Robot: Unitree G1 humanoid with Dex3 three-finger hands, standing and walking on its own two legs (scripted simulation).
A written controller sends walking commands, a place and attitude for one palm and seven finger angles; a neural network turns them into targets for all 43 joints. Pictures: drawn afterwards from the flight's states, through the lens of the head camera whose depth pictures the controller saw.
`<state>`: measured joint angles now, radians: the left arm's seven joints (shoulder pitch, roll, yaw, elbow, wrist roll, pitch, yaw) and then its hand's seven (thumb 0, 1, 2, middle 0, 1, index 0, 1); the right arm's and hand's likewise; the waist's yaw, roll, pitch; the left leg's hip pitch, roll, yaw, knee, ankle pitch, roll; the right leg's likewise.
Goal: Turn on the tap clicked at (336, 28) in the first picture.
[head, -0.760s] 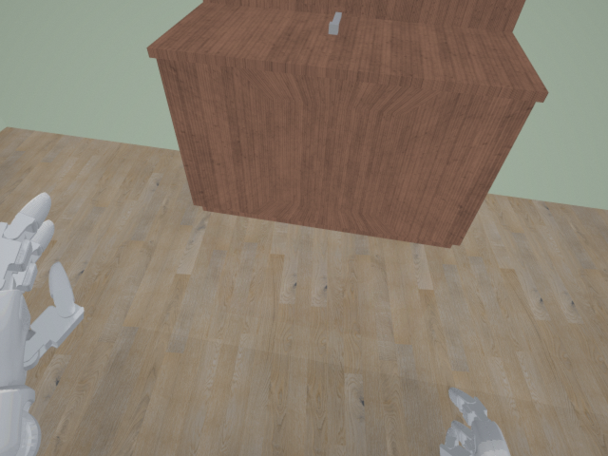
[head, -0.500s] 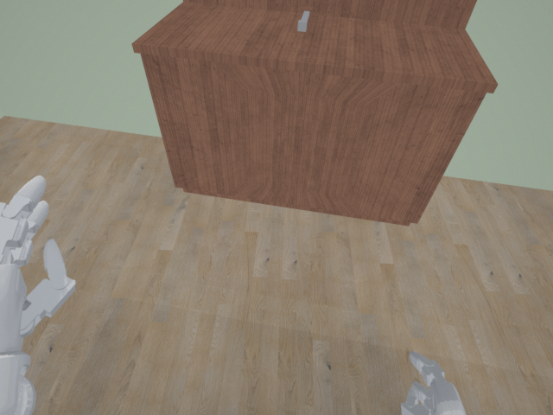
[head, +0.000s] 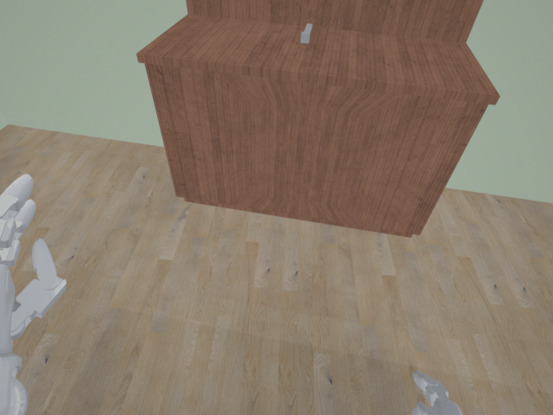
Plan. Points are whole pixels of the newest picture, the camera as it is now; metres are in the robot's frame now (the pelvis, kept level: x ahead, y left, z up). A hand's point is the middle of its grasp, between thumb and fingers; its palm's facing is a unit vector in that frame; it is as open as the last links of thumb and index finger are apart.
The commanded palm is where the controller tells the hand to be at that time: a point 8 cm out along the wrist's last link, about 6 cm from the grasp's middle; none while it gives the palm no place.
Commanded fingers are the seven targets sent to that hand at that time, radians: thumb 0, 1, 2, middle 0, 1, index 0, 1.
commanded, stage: walk to a spot facing it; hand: left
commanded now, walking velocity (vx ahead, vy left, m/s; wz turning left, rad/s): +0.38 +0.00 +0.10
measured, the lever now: (305, 37) +1.23 -0.04 +0.09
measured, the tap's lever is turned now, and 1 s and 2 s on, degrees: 0 0 0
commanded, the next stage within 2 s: turn to face it in 1.08 s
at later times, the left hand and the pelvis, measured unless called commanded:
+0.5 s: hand (98, 194) +0.33 +0.25 +0.18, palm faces +0.45 -0.81 -0.37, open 7.4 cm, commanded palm +0.27 +0.29 +0.19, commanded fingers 0.00 0.90 0.90 -0.20 -0.30 -0.20 -0.30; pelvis +0.12 +0.00 +0.01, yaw +1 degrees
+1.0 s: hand (159, 133) +0.46 +0.21 +0.19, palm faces +0.50 -0.73 -0.46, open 7.4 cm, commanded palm +0.40 +0.25 +0.19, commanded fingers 0.00 0.90 0.90 -0.20 -0.30 -0.20 -0.30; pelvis +0.28 -0.05 +0.01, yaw +9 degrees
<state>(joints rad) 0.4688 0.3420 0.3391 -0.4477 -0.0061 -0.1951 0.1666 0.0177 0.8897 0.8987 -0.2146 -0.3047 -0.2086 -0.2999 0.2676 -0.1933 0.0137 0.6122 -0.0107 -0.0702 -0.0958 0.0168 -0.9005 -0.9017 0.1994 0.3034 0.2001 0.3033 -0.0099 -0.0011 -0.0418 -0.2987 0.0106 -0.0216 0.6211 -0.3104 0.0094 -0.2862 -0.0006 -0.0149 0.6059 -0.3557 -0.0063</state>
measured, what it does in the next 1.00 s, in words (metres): walks ahead: left foot, then right foot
